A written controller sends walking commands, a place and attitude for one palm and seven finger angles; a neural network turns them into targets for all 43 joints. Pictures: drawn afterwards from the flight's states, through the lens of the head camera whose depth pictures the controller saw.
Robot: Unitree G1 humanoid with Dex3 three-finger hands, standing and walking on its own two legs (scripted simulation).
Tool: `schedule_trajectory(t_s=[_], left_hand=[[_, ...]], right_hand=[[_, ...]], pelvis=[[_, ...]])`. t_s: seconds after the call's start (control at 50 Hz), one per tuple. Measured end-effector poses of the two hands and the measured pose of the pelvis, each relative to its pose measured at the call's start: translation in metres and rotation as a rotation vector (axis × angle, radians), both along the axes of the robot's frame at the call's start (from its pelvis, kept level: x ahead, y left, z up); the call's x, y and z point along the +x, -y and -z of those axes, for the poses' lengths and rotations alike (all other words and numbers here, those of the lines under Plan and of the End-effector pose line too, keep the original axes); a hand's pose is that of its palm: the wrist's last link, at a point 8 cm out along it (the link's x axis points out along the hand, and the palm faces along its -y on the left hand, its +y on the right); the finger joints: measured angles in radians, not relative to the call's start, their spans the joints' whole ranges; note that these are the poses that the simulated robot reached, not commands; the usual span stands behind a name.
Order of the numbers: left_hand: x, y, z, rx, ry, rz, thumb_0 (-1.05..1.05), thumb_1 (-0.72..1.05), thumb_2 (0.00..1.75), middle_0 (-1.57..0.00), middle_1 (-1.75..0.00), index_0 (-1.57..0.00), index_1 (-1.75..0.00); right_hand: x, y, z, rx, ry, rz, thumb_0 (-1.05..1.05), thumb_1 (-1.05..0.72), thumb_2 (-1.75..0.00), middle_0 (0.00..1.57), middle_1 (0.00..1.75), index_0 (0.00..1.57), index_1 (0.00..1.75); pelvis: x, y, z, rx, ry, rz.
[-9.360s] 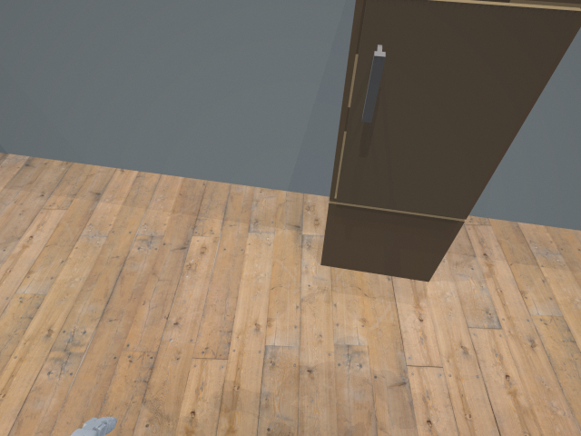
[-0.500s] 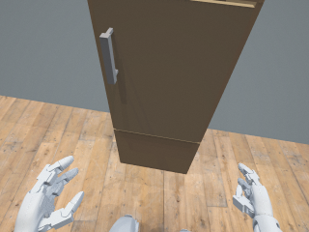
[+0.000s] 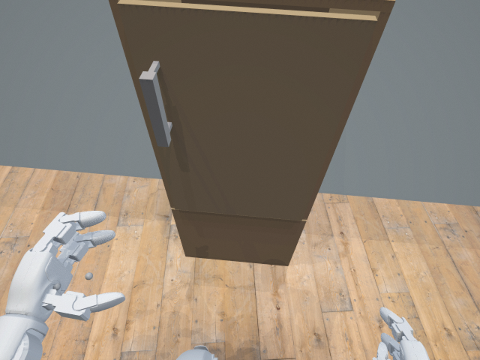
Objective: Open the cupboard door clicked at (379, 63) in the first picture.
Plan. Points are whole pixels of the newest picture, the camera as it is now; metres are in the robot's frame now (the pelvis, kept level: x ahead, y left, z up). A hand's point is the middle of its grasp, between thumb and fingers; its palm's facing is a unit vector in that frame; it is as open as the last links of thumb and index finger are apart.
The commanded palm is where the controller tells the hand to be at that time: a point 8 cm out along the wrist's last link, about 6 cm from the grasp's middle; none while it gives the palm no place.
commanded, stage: raise the hand with hooked fingers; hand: left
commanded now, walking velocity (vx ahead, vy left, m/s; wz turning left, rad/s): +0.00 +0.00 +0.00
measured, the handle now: (160, 106) +0.54 +0.19 +0.12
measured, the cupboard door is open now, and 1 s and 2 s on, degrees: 0 0 0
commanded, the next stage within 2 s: move the hooked fingers beside the handle in 1.08 s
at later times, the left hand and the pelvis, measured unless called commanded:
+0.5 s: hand (42, 221) +0.28 +0.29 +0.12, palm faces +0.01 -1.00 -0.05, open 14.0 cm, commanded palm +0.25 +0.34 +0.13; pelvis +0.00 +0.02 +0.02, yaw +1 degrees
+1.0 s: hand (51, 204) +0.30 +0.28 +0.13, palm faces +0.01 -1.00 -0.04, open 14.0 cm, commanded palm +0.26 +0.33 +0.14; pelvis +0.01 +0.01 +0.03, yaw +0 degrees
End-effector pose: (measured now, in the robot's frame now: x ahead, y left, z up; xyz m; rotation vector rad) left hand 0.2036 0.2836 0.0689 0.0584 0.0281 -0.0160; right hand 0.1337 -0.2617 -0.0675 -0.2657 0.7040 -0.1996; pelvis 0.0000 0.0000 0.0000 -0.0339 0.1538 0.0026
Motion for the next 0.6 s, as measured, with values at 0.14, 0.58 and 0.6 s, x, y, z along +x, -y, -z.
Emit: schedule_trajectory(t_s=[0.14, 0.58, 0.6], left_hand=[[0.014, -0.017, -0.016, -0.002, 0.04, -0.008, 0.0, -0.26, 0.41, -0.28, -1.04, -0.28, -1.04], [0.06, -0.067, -0.063, -0.011, 0.035, -0.023, -0.01, -0.5, 0.31, -0.3, -1.19, -0.3, -1.2], [0.063, -0.069, -0.065, -0.013, 0.033, -0.024, -0.01, -0.5, 0.31, -0.3, -1.19, -0.3, -1.2]], right_hand=[[0.021, -0.015, -0.019, -0.008, 0.075, -0.036, 0.02, -0.9, -0.9, 0.21, 0.3, 0.2, 0.3], [0.026, -0.048, -0.029, 0.029, 0.055, -0.084, 0.02, -0.9, -0.9, 0.21, 0.3, 0.2, 0.3], [0.024, -0.046, -0.029, 0.027, 0.049, -0.079, 0.02, -0.9, -0.9, 0.21, 0.3, 0.2, 0.3]], pelvis=[[0.001, -0.008, -0.007, -0.007, 0.03, -0.006], [0.001, -0.019, -0.024, -0.007, 0.089, -0.014], [0.001, -0.019, -0.024, -0.007, 0.09, -0.014]])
